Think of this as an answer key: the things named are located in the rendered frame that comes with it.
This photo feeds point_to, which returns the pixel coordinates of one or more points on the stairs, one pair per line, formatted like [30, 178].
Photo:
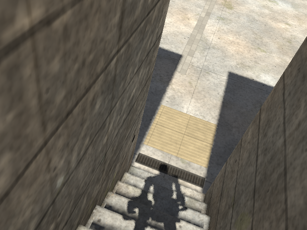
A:
[145, 201]

